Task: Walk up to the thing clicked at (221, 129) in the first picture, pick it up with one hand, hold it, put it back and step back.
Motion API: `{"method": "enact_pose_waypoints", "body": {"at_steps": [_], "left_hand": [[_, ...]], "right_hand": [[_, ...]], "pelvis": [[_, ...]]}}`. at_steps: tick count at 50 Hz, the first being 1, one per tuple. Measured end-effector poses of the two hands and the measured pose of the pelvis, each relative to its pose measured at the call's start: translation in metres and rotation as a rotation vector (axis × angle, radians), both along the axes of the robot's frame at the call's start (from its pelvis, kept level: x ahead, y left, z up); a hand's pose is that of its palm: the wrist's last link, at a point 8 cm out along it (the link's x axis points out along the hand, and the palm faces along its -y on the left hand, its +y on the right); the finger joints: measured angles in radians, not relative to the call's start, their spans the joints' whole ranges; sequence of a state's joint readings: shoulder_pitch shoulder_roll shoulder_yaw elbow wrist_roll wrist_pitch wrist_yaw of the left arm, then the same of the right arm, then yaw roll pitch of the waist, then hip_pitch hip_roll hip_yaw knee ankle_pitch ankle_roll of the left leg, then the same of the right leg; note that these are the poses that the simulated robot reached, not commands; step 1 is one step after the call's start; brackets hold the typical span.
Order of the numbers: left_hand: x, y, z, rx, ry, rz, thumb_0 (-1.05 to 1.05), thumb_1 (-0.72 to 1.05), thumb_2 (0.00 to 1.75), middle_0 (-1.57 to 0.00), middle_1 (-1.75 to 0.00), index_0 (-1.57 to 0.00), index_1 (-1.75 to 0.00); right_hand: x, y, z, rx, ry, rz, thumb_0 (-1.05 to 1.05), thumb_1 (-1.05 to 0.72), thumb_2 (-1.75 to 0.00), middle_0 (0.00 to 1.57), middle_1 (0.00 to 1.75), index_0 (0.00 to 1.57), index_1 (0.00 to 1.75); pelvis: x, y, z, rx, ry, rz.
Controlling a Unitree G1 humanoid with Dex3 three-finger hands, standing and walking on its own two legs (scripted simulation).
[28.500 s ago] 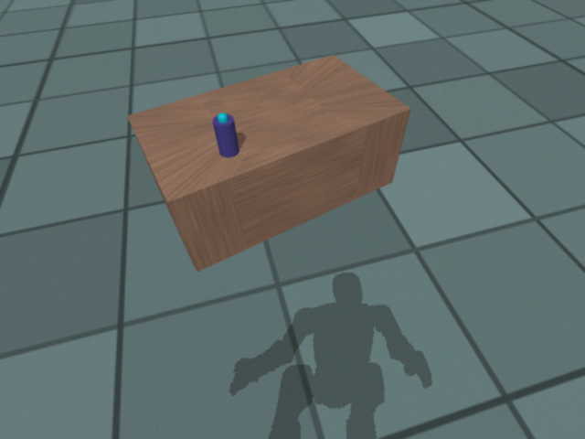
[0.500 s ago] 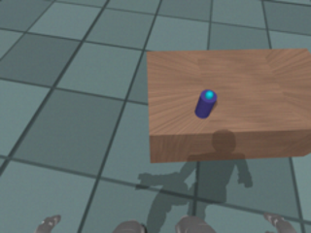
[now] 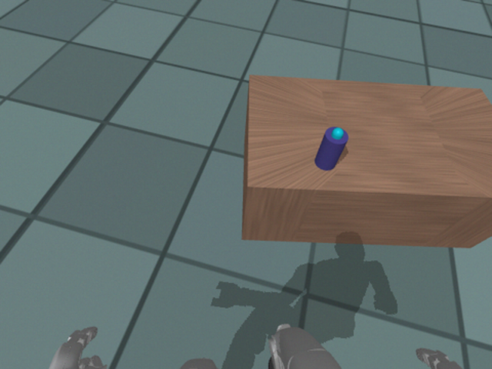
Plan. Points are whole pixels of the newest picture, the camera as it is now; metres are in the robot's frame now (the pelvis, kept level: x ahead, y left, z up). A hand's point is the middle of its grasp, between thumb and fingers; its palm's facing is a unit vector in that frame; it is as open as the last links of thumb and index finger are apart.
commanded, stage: step back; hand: right
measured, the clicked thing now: (331, 146) +0.73 -0.29 -0.26
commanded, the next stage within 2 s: none
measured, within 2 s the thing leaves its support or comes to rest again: neither
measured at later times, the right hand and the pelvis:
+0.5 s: hand out of the picture -0.06 -0.32 -0.14, palm faces +0.04 +0.92 -0.39, open 7.4 cm; pelvis -0.15 -0.04 +0.00, yaw -4 degrees
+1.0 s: hand out of the picture -0.19 -0.34 -0.12, palm faces -0.03 +0.88 -0.48, open 7.4 cm; pelvis -0.32 -0.06 +0.00, yaw -3 degrees
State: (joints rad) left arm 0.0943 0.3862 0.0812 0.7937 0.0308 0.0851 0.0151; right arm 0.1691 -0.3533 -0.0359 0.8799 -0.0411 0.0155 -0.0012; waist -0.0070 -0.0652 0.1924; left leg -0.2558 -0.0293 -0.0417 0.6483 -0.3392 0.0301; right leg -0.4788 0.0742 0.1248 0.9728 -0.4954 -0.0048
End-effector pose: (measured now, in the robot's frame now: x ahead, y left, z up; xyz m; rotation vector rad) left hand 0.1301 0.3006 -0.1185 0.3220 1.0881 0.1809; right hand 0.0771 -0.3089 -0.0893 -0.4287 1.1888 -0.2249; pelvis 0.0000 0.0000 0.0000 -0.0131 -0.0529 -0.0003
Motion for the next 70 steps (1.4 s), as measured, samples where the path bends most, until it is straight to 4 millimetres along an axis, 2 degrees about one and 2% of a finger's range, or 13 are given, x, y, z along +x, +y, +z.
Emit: {"method": "enact_pose_waypoints", "body": {"at_steps": [5,10,17,22,29,34,37,41,47,55,61,66,70], "left_hand": [[-0.047,0.005,0.003,-0.017,0.050,0.024,0.00,0.91,0.90,-0.21,-0.30,-0.20,-0.30],[-0.097,0.007,-0.002,0.017,0.130,0.010,0.00,0.91,0.90,-0.21,-0.30,-0.20,-0.30],[-0.149,-0.013,-0.004,0.059,0.156,-0.036,0.00,0.91,0.90,-0.21,-0.30,-0.20,-0.30],[-0.190,-0.033,0.016,0.059,0.126,-0.022,0.00,0.91,0.90,-0.21,-0.30,-0.20,-0.30],[-0.205,-0.034,0.032,0.090,0.048,-0.019,0.00,0.90,0.90,-0.21,-0.30,-0.20,-0.30],[-0.206,-0.027,0.017,0.073,-0.056,-0.017,0.00,0.90,0.90,-0.21,-0.30,-0.20,-0.30],[-0.221,-0.028,0.006,0.038,-0.065,0.001,0.00,0.91,0.90,-0.21,-0.30,-0.20,-0.30],[-0.253,-0.039,0.005,-0.011,-0.017,0.011,0.00,0.91,0.90,-0.21,-0.30,-0.20,-0.30],[-0.314,-0.048,-0.001,-0.008,0.048,0.008,0.00,0.91,0.90,-0.21,-0.30,-0.20,-0.30],[-0.399,-0.074,-0.004,0.048,0.121,-0.013,0.00,0.91,0.90,-0.21,-0.30,-0.20,-0.30],[-0.456,-0.083,0.022,0.077,0.140,0.040,0.00,0.90,0.90,-0.21,-0.30,-0.20,-0.30],[-0.472,-0.075,0.031,0.103,0.096,0.065,0.00,0.90,0.90,-0.21,-0.30,-0.20,-0.30],[-0.480,-0.062,0.026,0.101,0.060,0.097,0.00,0.90,0.90,-0.21,-0.30,-0.20,-0.30]], "right_hand": [[-0.022,0.000,0.018,-0.020,-0.013,-0.005,0.01,-0.90,-0.90,0.21,0.30,0.21,0.30],[-0.035,-0.009,0.020,-0.028,-0.087,-0.010,0.00,-0.90,-0.90,0.21,0.30,0.21,0.30],[-0.071,-0.040,-0.004,-0.002,-0.163,-0.014,0.00,-0.90,-0.90,0.21,0.30,0.21,0.30],[-0.118,-0.052,-0.015,0.034,-0.117,-0.060,0.00,-0.90,-0.90,0.20,0.30,0.20,0.30],[-0.193,-0.053,-0.020,0.040,-0.002,-0.060,0.00,-0.90,-0.90,0.20,0.30,0.20,0.30],[-0.237,-0.042,-0.026,0.015,0.071,-0.016,0.01,-0.90,-0.90,0.20,0.30,0.20,0.30],[-0.258,-0.032,-0.021,0.018,0.083,-0.007,0.01,-0.90,-0.90,0.20,0.30,0.20,0.30],[-0.272,-0.034,-0.002,-0.003,0.052,0.010,0.01,-0.90,-0.90,0.21,0.30,0.21,0.30],[-0.272,-0.056,0.015,-0.043,-0.064,0.032,0.01,-0.90,-0.90,0.21,0.30,0.21,0.30],[-0.305,-0.099,-0.007,-0.009,-0.167,0.019,0.00,-0.90,-0.90,0.21,0.30,0.21,0.30],[-0.359,-0.104,-0.018,0.050,-0.084,-0.024,0.00,-0.90,-0.90,0.20,0.30,0.20,0.30],[-0.405,-0.099,-0.032,0.073,0.031,-0.007,0.00,-0.90,-0.90,0.20,0.30,0.20,0.30],[-0.425,-0.088,-0.036,0.079,0.105,0.021,0.01,-0.90,-0.90,0.20,0.30,0.20,0.30]], "pelvis": [[-0.024,-0.001,0.011,-0.023,0.027,-0.026],[-0.056,-0.008,0.008,-0.011,0.029,-0.063],[-0.111,-0.028,-0.010,0.005,0.010,-0.112],[-0.141,-0.039,-0.003,0.033,0.003,-0.090],[-0.177,-0.041,0.003,0.039,0.038,-0.040],[-0.213,-0.037,-0.010,0.015,0.035,0.028],[-0.235,-0.037,-0.009,0.053,0.007,0.016],[-0.256,-0.040,0.002,-0.008,0.020,0.028],[-0.295,-0.052,0.004,-0.012,0.042,-0.017],[-0.355,-0.082,-0.013,-0.023,0.003,-0.060],[-0.376,-0.092,0.001,0.044,0.017,-0.049],[-0.390,-0.093,0.001,0.026,0.028,-0.003],[-0.397,-0.089,-0.004,0.021,0.026,0.046]]}}
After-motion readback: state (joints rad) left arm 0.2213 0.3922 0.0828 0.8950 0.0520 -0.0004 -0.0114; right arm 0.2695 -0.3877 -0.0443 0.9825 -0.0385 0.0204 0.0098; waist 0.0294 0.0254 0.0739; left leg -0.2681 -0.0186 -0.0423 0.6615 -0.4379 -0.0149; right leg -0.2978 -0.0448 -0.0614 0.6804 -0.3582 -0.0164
